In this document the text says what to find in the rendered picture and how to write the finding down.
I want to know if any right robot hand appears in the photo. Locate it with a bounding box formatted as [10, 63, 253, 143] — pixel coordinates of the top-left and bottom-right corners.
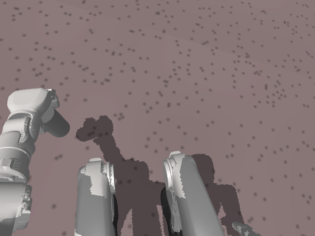
[232, 222, 261, 236]

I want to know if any can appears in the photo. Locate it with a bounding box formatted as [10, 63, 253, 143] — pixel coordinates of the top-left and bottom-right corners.
[41, 105, 70, 138]

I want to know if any left robot hand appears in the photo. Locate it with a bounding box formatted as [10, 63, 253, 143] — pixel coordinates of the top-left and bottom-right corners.
[7, 88, 60, 134]

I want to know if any right robot foot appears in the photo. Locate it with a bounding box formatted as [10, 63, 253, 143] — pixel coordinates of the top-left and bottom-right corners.
[160, 187, 183, 236]

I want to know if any left robot arm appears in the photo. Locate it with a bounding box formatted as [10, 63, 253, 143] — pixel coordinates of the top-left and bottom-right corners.
[0, 110, 41, 236]

